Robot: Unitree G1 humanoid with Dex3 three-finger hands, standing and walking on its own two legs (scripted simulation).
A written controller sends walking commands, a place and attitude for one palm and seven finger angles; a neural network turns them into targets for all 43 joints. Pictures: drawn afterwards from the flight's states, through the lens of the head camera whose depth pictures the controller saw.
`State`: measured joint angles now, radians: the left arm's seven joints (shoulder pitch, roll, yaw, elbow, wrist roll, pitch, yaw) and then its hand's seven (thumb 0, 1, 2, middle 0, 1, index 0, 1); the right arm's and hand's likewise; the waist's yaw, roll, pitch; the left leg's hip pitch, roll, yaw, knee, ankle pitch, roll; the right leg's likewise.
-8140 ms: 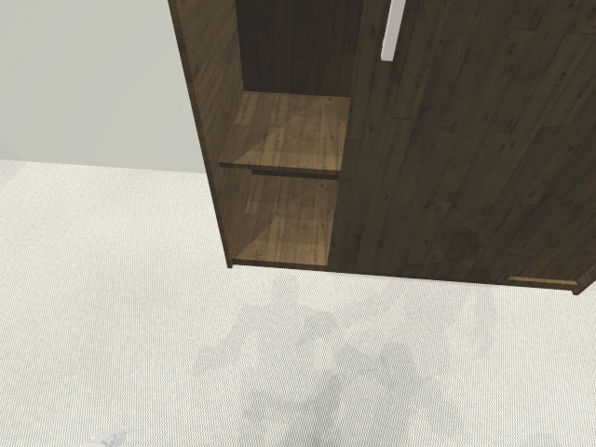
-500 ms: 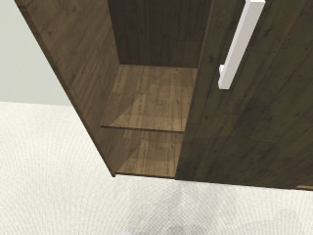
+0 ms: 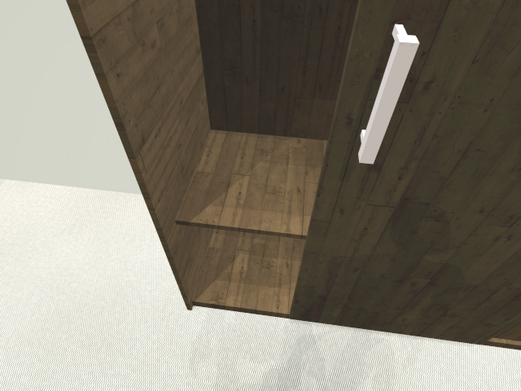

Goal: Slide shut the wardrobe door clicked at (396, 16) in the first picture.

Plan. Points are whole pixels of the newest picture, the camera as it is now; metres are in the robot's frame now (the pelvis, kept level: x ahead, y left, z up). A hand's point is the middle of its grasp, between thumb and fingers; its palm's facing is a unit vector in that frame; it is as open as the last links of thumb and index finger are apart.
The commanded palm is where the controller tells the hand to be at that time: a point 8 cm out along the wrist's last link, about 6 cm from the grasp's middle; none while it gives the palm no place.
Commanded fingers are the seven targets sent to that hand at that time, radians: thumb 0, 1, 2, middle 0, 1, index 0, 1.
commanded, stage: come to a stop and stand still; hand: right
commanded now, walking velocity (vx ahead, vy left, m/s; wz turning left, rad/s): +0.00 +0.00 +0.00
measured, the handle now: (381, 99) +0.47 -0.14 +0.23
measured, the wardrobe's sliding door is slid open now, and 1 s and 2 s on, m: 0.38 0.38 0.38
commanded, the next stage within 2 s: look again from close up in 0.48 s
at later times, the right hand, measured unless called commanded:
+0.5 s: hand out of the picture -0.02 -0.16 -0.18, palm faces +0.01 +0.98 -0.17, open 7.4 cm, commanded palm none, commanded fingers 0.00 -0.90 -0.90 0.20 0.30 0.20 0.30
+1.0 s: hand out of the picture +0.02 -0.18 -0.18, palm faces +0.00 +0.98 -0.17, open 7.4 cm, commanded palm none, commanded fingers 0.00 -0.90 -0.90 0.20 0.30 0.20 0.30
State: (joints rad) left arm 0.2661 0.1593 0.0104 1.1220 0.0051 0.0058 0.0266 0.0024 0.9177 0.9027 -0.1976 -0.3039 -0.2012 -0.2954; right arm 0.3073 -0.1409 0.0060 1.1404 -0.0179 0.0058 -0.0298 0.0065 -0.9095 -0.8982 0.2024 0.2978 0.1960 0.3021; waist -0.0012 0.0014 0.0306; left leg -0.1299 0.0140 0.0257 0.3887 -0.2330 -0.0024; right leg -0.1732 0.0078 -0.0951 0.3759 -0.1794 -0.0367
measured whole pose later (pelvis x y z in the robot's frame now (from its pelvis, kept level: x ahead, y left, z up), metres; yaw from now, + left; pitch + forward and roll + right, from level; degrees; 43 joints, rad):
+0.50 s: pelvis +0.00 +0.00 -0.01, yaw -1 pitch +0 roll +1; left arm 0.32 0.14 0.00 1.07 0.02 -0.01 0.02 0.01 0.91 0.90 -0.20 -0.30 -0.20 -0.30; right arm 0.32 -0.11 0.03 1.10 -0.02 -0.03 -0.04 0.01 -0.91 -0.90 0.20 0.30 0.20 0.30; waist 0.02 -0.03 0.03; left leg -0.22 0.01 0.04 0.52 -0.30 0.00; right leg -0.28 0.00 -0.08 0.54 -0.26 -0.04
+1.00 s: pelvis +0.01 -0.01 -0.01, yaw +0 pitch -1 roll +0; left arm 0.25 0.16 -0.01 1.10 0.01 -0.03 0.02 0.01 0.91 0.90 -0.20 -0.30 -0.20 -0.30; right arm 0.28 -0.16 0.02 1.09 -0.02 -0.01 -0.03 0.01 -0.91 -0.90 0.20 0.30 0.20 0.30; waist -0.01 0.02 0.03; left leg -0.16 0.03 0.02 0.46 -0.29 -0.01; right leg -0.20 0.02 -0.10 0.46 -0.25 -0.05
